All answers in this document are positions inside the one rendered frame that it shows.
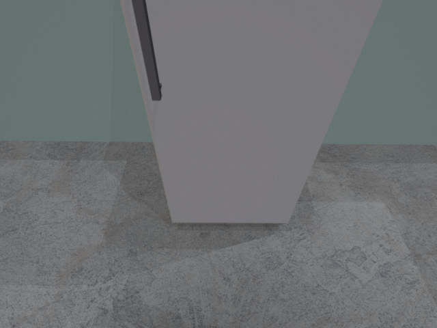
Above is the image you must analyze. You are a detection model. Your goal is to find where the handle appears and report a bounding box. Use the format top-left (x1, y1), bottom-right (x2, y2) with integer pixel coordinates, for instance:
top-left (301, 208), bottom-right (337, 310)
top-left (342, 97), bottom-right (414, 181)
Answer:
top-left (132, 0), bottom-right (162, 100)

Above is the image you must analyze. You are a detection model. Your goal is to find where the fridge door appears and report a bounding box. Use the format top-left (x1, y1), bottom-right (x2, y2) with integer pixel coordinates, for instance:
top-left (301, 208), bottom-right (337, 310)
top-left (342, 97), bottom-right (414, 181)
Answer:
top-left (123, 0), bottom-right (383, 223)

